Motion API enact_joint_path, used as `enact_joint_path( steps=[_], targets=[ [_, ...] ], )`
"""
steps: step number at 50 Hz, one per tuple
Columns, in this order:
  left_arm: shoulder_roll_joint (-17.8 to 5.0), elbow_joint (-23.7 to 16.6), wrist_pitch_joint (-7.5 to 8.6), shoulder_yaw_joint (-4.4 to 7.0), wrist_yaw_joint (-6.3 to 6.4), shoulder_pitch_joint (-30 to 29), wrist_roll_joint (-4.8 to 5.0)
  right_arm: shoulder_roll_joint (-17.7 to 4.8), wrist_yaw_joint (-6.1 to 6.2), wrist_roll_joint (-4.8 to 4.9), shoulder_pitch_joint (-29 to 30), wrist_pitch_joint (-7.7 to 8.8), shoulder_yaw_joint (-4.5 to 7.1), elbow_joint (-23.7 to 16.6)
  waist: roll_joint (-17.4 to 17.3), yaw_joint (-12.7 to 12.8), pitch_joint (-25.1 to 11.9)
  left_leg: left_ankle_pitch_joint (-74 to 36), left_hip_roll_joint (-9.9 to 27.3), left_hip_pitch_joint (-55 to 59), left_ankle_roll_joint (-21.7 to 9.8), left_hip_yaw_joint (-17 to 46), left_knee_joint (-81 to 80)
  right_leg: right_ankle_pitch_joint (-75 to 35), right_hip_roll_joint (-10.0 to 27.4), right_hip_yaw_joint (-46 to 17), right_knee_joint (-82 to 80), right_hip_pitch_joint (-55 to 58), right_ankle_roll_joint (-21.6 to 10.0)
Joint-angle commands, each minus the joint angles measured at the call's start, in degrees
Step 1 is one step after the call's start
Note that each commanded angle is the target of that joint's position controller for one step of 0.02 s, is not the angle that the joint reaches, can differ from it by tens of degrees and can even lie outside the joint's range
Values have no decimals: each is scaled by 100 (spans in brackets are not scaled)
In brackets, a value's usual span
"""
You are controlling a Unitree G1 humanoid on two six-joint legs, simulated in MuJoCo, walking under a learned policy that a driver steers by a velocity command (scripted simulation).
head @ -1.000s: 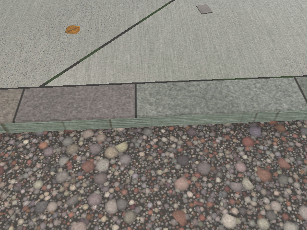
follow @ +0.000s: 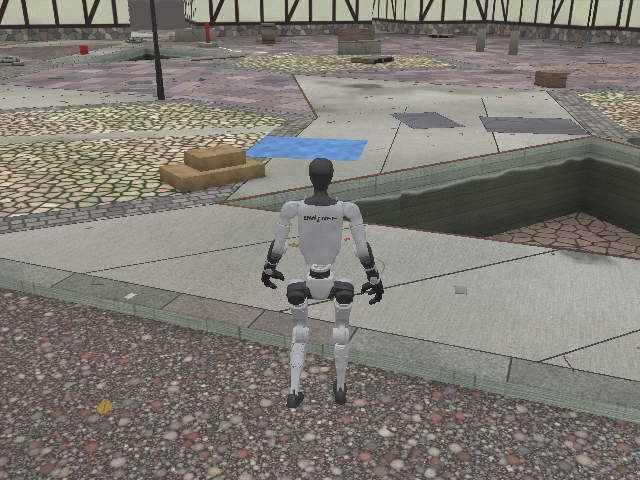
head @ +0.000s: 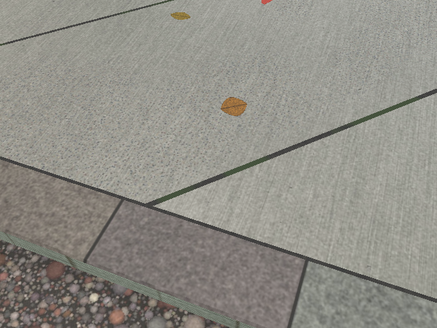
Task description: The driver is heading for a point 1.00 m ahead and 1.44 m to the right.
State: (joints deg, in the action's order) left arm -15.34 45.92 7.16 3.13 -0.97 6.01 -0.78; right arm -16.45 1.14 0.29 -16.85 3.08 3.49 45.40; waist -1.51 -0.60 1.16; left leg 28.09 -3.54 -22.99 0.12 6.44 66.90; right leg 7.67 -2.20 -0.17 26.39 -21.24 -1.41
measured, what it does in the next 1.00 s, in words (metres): steps on the spot, turning right: left foot, then right foot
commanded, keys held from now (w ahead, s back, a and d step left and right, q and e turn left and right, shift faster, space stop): e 1.00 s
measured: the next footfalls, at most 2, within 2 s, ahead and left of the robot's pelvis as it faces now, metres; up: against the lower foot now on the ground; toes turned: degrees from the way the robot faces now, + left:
left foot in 0.28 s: +0.19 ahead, +0.12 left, +0.00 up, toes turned -9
right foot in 0.66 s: +0.11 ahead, -0.13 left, +0.00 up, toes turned -22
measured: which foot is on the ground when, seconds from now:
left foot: up 0.00-0.26, down 0.28-0.66, up 0.68-1.00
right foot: down 0.00-0.28, up 0.30-0.64, down 0.66-1.00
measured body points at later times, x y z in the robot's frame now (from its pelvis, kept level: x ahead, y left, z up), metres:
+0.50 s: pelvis +0.10 +0.02 +0.01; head +0.14 +0.02 +0.46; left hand +0.28 +0.28 -0.11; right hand +0.20 -0.29 -0.08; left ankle +0.15 +0.13 -0.73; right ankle +0.07 -0.12 -0.67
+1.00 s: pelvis +0.09 -0.03 +0.01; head +0.11 -0.07 +0.45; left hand +0.38 +0.14 -0.07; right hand +0.09 -0.36 -0.10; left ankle +0.19 +0.10 -0.69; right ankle +0.07 -0.12 -0.73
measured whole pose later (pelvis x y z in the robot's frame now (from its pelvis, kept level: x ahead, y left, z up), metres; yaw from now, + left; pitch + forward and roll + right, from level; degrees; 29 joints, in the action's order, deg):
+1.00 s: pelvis +0.09 -0.03 +0.01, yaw -31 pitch +3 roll +2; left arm -17.7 36.5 -1.7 4.0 1.7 9.6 0.2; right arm -17.3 2.4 -0.3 -7.6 -0.1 4.8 40.9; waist -0.7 0.4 1.3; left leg 19.8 -1.1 -28.1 4.9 4.6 48.9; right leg 11.0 -4.0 -7.6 27.2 -18.9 -3.3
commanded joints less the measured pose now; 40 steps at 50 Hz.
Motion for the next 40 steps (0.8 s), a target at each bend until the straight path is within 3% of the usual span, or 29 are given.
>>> enact_joint_path(
  steps=[1,3,4,6,10,12,13,14,15,16,17,18,19,21,26,30,32,33,34,35,36,37,38,39,40],
  targets=[
    [-415,-97,-44,17,-48,223,-4,-406,17,-120,83,44,105,-555,511,-39,-513,-180,673,-959,142,-81,-525,-3815,1522,-1504,-700,1294,-1193],
    [-691,-31,-96,87,-11,171,5,-107,34,-99,121,39,-4,-609,764,-124,-678,-468,565,-360,247,-349,-1595,-4470,1319,-1174,-757,967,-1241],
    [-902,-24,-145,156,24,165,25,-93,47,-85,169,36,-29,-616,834,-126,-828,-819,483,-33,267,-412,-2020,-4510,1274,-1094,-763,890,-1230],
    [-1201,-29,-257,268,76,250,103,-273,81,-38,376,-27,4,-638,883,-60,-976,-1424,284,241,290,-471,-2461,-4043,1255,-1121,-776,915,-1169],
    [-1140,-33,-428,287,150,399,234,-437,118,-12,921,-159,50,-819,909,51,-755,-1697,173,436,200,-322,-3194,-2205,1202,-1510,-670,806,-958],
    [-1006,-118,-500,253,199,270,270,-471,98,-13,838,-127,93,-822,917,-129,-647,-2248,174,959,46,-330,-4148,-1302,1013,-1705,-401,616,-722],
    [-845,-150,-514,208,215,345,257,-626,116,-57,750,-103,148,-835,807,-157,-656,-2675,478,1437,-122,-180,-4538,-734,807,-1712,-121,358,-480],
    [-518,-254,-505,111,205,447,151,-991,176,-179,496,-118,234,-878,85,-138,-957,-3702,1539,2212,-525,587,-4475,561,469,-1380,830,-250,-176],
    [-273,-293,-468,46,183,1050,121,-1229,198,-234,522,-217,287,-939,-1207,147,-1146,-4950,2719,2696,-1371,1651,-4457,2919,-236,-542,1959,-1227,135],
    [-750,-312,-478,162,182,958,157,-1019,156,-228,394,-236,271,-894,-1222,-50,-1185,-4722,3013,2463,-1840,2061,-4670,3197,7,-350,3197,-1578,351],
    [-1038,-266,-551,275,199,911,193,-767,132,-204,572,-198,201,-943,-744,-6,-970,-4294,2653,2217,-1680,1636,-4710,2824,194,-454,3802,-1653,432],
    [-1024,-188,-670,314,242,970,194,-618,116,-161,914,-176,163,-977,-546,134,-782,-3930,2296,1944,-1409,1112,-4725,2454,309,-452,4019,-1665,527],
    [-1000,-170,-785,330,280,995,173,-566,106,-126,1151,-164,141,-1017,-576,187,-645,-3738,2130,1654,-1286,763,-4797,2165,377,-421,4147,-1610,623],
    [-766,-314,-893,279,270,893,170,-653,115,-169,1281,-177,162,-960,-627,230,-446,-3764,1892,1147,-1269,183,-4955,1713,388,-205,4078,-1345,735],
    [-506,-770,-864,147,109,349,156,-864,189,-128,1139,-244,267,-850,-763,12,-748,-3934,1998,1364,-1325,-372,-4873,1239,505,81,2471,-702,652],
    [-711,-940,-902,218,-34,340,169,-1054,149,-8,1023,-268,340,-759,-861,13,-783,-3651,2217,1495,-1167,-423,-4604,1075,398,328,1449,-134,349],
    [-737,-870,-914,276,-59,630,153,-994,142,100,1014,-267,335,-683,-745,202,-741,-3071,2046,1216,-779,-694,-4095,358,184,482,352,609,53],
    [-929,-830,-914,356,-7,821,130,-801,114,62,668,-261,291,-538,-295,207,-729,-2415,1801,718,-366,-1040,-3487,-380,232,175,-167,1278,-158],
    [-1617,-926,-912,524,118,978,90,-419,60,-209,564,-249,173,-690,1437,46,-769,-267,1107,-768,272,-1659,-1713,-2537,1697,-1769,-379,2257,-741],
    [-1843,-1115,-835,518,101,910,-91,-475,97,-237,1054,-230,164,-963,1833,289,-814,1214,408,-1783,488,-963,-426,-3383,2613,-2936,-512,2070,-1896],
    [-1611,-1091,-734,468,55,988,-152,-744,127,-115,1326,-235,245,-975,1144,505,-940,977,508,-1772,417,-414,135,-2856,2347,-2646,-611,1906,-1928],
    [-1467,-1081,-668,428,69,719,-81,-783,157,-38,1265,-261,275,-935,965,297,-747,448,589,-1810,334,-291,149,-2377,1984,-2183,-591,1742,-1584],
    [-1299,-1118,-673,392,108,413,42,-774,213,-74,1113,-292,297,-803,742,148,-681,20,644,-1796,342,-240,-4,-1922,1698,-1916,-571,1628,-1278],
    [-1182,-1169,-704,340,145,207,127,-819,250,-110,1034,-324,322,-775,826,55,-628,-254,630,-1649,384,-239,-62,-1833,1577,-1785,-592,1415,-1162],
    [-1143,-1206,-730,312,176,150,121,-782,239,-116,945,-325,323,-763,890,-10,-677,-465,539,-1404,416,-278,18,-1875,1462,-1714,-605,1219,-1145]
  ],
)
Keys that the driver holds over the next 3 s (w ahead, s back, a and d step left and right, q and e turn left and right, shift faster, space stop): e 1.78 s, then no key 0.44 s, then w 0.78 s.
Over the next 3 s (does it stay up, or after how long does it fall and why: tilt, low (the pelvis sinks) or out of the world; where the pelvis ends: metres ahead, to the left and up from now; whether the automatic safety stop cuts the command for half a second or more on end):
stays up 0.21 -0.24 0.00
